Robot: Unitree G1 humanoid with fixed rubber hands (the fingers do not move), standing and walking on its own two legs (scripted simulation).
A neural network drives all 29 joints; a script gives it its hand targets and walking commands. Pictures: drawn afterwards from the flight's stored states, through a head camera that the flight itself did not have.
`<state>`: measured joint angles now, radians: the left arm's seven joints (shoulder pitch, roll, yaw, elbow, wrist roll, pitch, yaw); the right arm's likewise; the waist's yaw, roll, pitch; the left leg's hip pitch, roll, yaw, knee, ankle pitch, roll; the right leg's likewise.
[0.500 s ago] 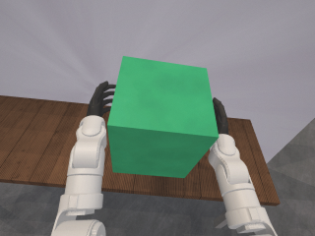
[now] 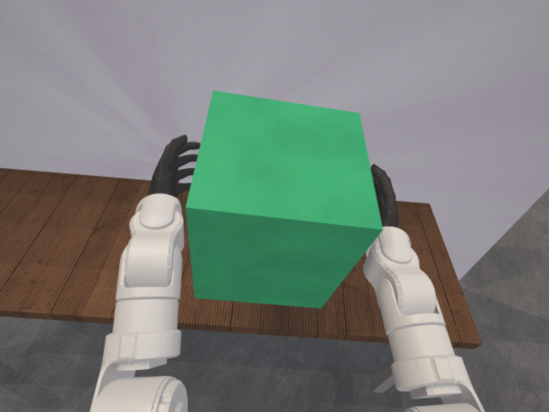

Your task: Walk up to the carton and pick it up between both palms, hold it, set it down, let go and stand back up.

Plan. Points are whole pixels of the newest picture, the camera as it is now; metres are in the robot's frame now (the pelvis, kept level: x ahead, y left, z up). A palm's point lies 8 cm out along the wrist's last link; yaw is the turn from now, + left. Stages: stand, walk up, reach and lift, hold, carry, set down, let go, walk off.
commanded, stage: reach and lift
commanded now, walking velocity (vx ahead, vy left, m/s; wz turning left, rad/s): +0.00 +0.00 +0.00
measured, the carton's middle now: (272, 210) +0.39 -0.02 +0.10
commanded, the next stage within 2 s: hold in 0.06 s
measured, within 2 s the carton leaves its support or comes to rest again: neither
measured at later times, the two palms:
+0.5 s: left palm (155, 191) +0.37 +0.14 +0.16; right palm (376, 210) +0.35 -0.16 +0.14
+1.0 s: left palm (145, 186) +0.37 +0.15 +0.17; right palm (374, 202) +0.35 -0.15 +0.15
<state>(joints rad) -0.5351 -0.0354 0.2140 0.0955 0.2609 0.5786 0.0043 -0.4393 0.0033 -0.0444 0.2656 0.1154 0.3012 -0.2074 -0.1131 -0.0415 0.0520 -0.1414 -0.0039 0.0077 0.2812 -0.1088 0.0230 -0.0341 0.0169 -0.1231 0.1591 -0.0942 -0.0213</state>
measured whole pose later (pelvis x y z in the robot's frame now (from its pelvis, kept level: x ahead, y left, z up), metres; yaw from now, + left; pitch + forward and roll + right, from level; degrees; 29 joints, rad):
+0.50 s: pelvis +0.00 -0.01 +0.00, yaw +1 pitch -2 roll -1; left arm -0.56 -0.02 0.24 0.09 0.26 0.60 0.00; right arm -0.50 0.03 -0.07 0.31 0.10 0.31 -0.19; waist -0.10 -0.06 0.04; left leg -0.14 0.00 -0.02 0.28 -0.10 0.01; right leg -0.03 0.02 -0.15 0.17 -0.10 -0.03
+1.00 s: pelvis +0.00 -0.01 +0.00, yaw +1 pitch -4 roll -1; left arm -0.53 -0.03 0.24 0.01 0.27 0.65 -0.01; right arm -0.50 -0.01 -0.02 0.27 0.16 0.34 -0.22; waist -0.10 -0.05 0.04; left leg -0.10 0.00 -0.01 0.29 -0.12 0.01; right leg 0.01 0.02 -0.14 0.17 -0.11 -0.03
